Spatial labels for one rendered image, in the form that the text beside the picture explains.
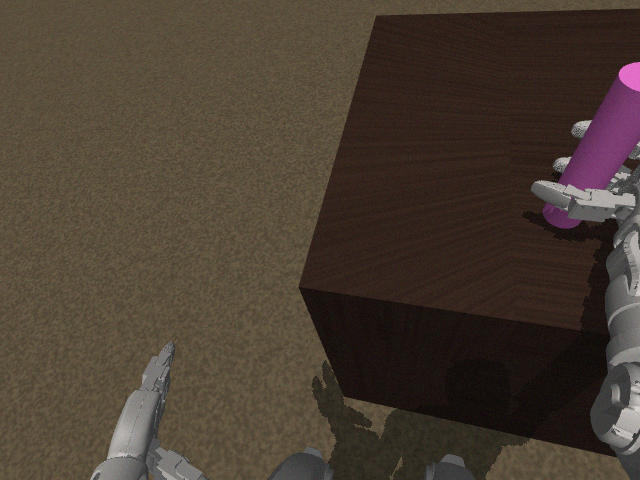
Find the right robot hand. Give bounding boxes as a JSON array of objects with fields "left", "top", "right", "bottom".
[{"left": 531, "top": 120, "right": 640, "bottom": 228}]

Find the right robot arm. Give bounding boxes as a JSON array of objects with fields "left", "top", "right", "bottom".
[{"left": 590, "top": 215, "right": 640, "bottom": 480}]

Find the can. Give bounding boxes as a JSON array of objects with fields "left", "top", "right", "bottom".
[{"left": 543, "top": 62, "right": 640, "bottom": 229}]

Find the left robot hand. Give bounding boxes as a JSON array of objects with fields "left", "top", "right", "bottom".
[{"left": 107, "top": 342, "right": 209, "bottom": 480}]

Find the left robot arm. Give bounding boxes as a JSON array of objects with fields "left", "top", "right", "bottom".
[{"left": 90, "top": 457, "right": 149, "bottom": 480}]

